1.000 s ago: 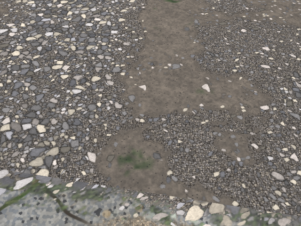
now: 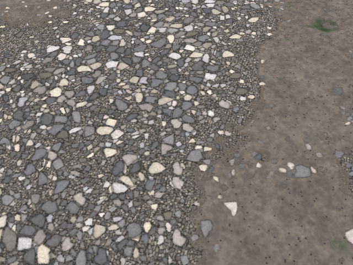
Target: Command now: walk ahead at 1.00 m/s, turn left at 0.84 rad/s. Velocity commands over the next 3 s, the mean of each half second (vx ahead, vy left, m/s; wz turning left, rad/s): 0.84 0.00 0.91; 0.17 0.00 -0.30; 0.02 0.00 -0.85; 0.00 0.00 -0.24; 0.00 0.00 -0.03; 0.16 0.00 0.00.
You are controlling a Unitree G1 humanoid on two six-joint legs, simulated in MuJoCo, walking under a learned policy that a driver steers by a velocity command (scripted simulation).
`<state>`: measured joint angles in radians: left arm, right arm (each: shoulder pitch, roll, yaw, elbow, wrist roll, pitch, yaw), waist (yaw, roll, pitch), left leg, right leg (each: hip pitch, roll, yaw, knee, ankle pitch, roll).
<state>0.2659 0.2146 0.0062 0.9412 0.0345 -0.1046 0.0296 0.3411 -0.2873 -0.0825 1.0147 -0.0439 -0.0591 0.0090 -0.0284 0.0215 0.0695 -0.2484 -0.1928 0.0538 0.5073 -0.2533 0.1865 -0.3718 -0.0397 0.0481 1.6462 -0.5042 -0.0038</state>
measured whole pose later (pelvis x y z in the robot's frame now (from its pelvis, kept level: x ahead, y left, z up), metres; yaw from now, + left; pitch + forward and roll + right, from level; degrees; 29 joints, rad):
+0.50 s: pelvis +0.45 -0.03 +0.01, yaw +25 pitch +1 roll -3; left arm 0.37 0.29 0.07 0.90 -0.02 -0.09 0.04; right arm 0.00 -0.34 -0.08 0.64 0.03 -0.04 0.04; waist 0.08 0.03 0.08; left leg -0.73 0.03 0.07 0.81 -0.04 0.06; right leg -0.01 -0.05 -0.22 0.37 -0.36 0.05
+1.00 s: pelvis +0.64 +0.01 +0.02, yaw +12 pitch +2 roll +2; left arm 0.17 0.29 0.07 0.75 -0.02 0.04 0.00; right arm 0.10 -0.27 -0.06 0.79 -0.01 0.00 -0.05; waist 0.00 -0.02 0.04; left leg -0.27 0.07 0.27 0.42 -0.18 0.04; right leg -0.53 -0.11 -0.05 0.84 -0.27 0.06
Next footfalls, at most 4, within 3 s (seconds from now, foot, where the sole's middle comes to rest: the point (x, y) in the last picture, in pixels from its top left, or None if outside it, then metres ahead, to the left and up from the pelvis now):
0.20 right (247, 263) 0.44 -0.19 -0.76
0.58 left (154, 206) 0.68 0.14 -0.76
1.08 right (214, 189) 0.75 -0.10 -0.76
1.54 left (163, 177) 0.81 0.11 -0.76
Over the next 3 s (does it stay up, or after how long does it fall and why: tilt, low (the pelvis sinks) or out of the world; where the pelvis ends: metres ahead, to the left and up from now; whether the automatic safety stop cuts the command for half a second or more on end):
stays up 0.76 0.00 0.02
